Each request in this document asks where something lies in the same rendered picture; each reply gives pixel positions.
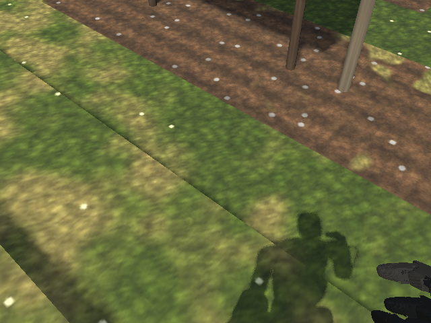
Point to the right robot hand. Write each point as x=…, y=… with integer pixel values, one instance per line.
x=418, y=310

